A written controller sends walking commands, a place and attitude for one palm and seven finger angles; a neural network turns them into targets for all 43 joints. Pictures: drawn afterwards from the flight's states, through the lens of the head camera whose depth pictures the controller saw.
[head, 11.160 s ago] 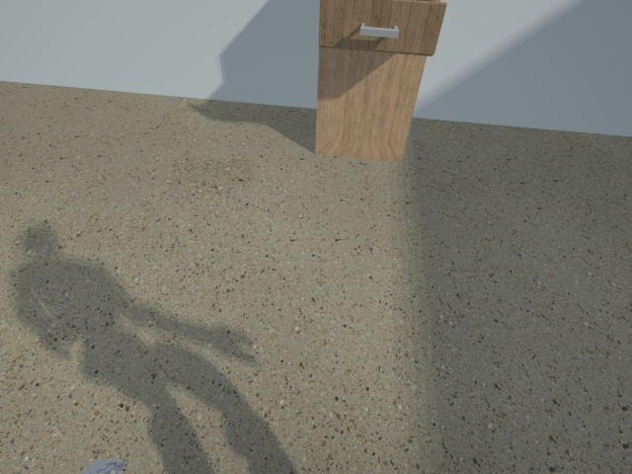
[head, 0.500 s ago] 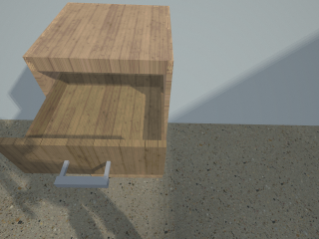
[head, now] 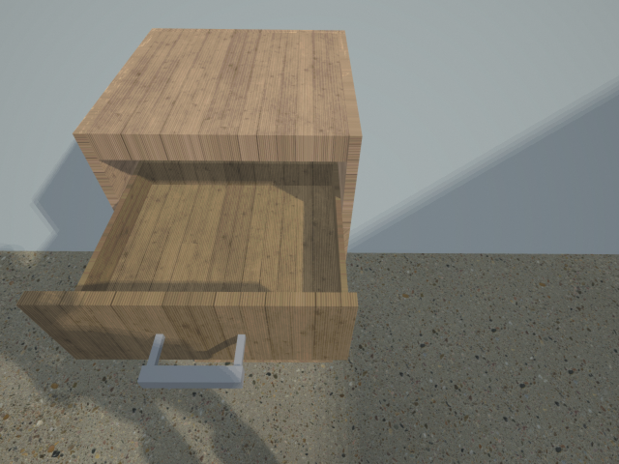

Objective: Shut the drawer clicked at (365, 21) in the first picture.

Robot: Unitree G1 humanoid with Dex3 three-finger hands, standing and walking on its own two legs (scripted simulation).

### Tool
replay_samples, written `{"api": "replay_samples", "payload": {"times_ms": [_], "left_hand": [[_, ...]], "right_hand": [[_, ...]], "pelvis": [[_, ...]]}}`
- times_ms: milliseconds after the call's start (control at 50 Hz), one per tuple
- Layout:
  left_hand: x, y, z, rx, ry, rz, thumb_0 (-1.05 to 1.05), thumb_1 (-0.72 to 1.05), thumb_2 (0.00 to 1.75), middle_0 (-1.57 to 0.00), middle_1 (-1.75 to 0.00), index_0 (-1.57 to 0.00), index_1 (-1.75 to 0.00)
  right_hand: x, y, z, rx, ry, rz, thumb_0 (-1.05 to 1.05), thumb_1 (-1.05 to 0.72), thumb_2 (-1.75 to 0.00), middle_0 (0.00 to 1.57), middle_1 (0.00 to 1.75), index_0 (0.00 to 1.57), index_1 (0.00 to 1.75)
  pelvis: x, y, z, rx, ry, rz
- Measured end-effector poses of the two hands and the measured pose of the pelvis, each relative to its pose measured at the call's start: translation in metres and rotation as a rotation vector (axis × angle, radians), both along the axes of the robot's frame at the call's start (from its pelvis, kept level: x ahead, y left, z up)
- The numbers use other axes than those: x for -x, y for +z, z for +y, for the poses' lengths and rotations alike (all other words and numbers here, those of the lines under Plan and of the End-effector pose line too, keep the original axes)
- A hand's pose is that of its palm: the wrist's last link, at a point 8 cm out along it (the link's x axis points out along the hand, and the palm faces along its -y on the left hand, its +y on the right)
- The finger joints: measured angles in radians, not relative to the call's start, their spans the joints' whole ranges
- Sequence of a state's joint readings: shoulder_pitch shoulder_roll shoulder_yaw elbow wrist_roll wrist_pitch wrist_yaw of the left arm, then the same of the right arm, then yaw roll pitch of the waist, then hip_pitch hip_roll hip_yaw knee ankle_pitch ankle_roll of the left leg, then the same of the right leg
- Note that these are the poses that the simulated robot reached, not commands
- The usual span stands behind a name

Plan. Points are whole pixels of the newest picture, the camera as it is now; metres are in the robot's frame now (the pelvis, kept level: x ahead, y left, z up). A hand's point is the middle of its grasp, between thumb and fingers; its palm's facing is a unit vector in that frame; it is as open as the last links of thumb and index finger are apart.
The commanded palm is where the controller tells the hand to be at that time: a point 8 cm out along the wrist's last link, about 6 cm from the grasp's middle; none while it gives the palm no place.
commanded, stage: come to a stop and stand still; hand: left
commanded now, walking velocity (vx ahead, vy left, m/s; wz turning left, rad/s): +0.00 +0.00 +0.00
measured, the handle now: (196, 359) +0.25 +0.17 +0.00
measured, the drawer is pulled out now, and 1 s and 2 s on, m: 0.28 0.28 0.28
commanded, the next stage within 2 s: look again from close up in 0.04 s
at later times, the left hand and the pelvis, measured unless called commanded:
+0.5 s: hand out of the picture -0.03 +0.14 -0.17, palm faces +0.03 -0.98 -0.18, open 7.4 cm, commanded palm none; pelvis -0.02 -0.02 +0.01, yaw +0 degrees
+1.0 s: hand (193, 463) +0.13 +0.15 -0.02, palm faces +0.23 -0.97 -0.10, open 6.9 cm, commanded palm +0.06 +0.18 -0.04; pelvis -0.05 -0.04 -0.02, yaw +2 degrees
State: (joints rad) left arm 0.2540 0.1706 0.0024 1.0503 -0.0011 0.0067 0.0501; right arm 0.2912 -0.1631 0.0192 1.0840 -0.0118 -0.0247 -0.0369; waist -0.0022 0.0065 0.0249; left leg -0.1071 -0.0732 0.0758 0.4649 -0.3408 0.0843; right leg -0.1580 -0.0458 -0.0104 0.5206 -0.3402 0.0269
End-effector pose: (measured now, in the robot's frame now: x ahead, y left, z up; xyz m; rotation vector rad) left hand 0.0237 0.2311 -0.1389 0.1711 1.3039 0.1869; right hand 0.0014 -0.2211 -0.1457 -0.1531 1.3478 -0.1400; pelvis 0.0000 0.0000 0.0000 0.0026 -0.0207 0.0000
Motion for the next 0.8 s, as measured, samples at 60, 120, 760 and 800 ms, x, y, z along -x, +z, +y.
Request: {"api": "replay_samples", "payload": {"times_ms": [60,120,760,800], "left_hand": [[0.002,0.000,-0.002,0.003,0.001,0.003,0.01,0.91,0.90,-0.20,-0.30,-0.20,-0.30],[0.007,0.001,-0.007,0.008,0.004,0.008,0.01,0.91,0.90,-0.20,-0.30,-0.20,-0.30],[0.069,0.000,-0.055,0.055,0.007,0.096,0.01,0.91,0.90,-0.20,-0.30,-0.20,-0.30],[0.069,-0.001,-0.056,0.050,0.002,0.089,0.01,0.91,0.90,-0.20,-0.30,-0.20,-0.30]], "right_hand": [[0.001,0.001,-0.001,-0.001,0.000,0.000,0.01,-0.91,-0.90,0.20,0.30,0.20,0.30],[0.002,0.001,-0.003,-0.004,0.001,0.002,0.01,-0.91,-0.90,0.20,0.30,0.20,0.30],[0.049,0.003,-0.021,-0.041,-0.028,0.073,0.01,-0.91,-0.90,0.20,0.30,0.19,0.30],[0.050,0.002,-0.021,-0.044,-0.026,0.073,0.01,-0.91,-0.90,0.20,0.30,0.19,0.30]], "pelvis": [[0.001,0.001,-0.001,-0.002,0.000,-0.003],[0.003,0.002,-0.004,-0.003,0.001,-0.005],[0.028,0.006,-0.035,-0.005,-0.005,-0.005],[0.030,0.006,-0.036,0.000,-0.002,-0.001]]}}
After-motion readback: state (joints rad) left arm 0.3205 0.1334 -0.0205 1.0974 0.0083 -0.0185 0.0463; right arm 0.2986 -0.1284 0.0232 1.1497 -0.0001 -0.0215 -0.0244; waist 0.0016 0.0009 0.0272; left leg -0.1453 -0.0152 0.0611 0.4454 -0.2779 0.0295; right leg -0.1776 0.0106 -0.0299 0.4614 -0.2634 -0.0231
